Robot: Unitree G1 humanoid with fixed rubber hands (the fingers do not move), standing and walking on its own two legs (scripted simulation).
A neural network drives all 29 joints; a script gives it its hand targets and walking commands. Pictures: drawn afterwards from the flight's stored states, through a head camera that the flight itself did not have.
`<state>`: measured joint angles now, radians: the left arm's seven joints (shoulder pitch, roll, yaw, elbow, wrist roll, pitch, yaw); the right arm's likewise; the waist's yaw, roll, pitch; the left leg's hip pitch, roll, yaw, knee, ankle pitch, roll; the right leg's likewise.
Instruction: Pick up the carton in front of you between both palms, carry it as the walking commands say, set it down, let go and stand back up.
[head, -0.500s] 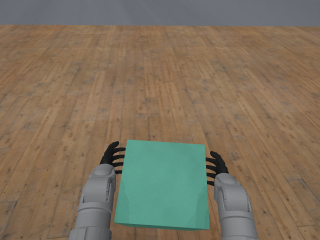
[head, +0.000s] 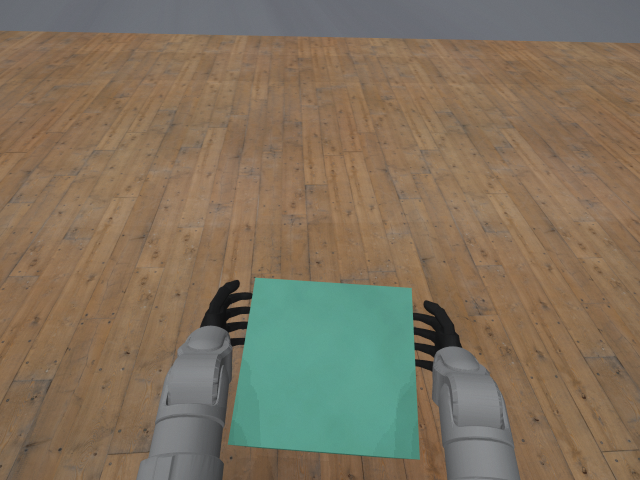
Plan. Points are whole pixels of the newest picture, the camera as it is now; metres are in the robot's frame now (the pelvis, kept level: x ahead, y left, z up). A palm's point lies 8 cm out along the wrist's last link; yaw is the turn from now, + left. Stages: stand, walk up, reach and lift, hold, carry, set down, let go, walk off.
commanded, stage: hold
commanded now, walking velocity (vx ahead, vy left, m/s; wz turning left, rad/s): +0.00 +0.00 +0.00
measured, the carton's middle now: (326, 376) +0.29 +0.00 -0.07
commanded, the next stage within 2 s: set down in 0.20 s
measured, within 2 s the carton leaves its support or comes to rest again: neither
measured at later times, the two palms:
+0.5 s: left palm (216, 333) +0.30 +0.15 +0.03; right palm (429, 332) +0.32 -0.15 +0.01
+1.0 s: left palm (250, 377) +0.34 +0.13 -0.17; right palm (407, 373) +0.37 -0.16 -0.19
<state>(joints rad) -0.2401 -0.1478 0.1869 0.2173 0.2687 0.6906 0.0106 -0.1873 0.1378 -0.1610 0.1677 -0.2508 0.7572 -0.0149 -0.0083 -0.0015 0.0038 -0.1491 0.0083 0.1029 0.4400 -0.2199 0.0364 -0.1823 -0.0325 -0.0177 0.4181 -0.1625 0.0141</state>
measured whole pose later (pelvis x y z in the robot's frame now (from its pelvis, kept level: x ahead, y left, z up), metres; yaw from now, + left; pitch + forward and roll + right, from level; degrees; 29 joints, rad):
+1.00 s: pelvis -0.03 -0.03 -0.12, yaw +6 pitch +34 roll +1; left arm -0.58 -0.25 0.43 0.46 0.25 0.15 0.14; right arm -0.61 0.08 -0.37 0.58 -0.22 0.19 -0.06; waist -0.01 0.03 -0.16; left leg -1.37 -0.07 -0.07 1.14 -0.38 -0.02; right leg -1.38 0.06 0.05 1.15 -0.37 0.00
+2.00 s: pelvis -0.08 -0.05 -0.36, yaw +9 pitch +44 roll +4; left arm -1.09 -0.10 0.44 0.73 0.08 0.11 0.28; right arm -1.21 -0.26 -0.17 0.98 -0.05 0.19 -0.08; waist -0.04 0.09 0.05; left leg -2.21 -0.18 -0.06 1.98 -0.54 -0.11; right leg -2.25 0.11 0.05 2.02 -0.53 0.01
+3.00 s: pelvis -0.06 -0.04 -0.40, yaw +11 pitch +42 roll +3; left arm -1.23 -0.01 0.51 0.92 0.12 0.05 0.14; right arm -1.35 -0.31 -0.28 1.13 -0.13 0.10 0.05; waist -0.05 0.10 0.15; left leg -2.28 -0.19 -0.02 2.14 -0.61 -0.09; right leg -2.30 0.05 0.04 2.18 -0.61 0.00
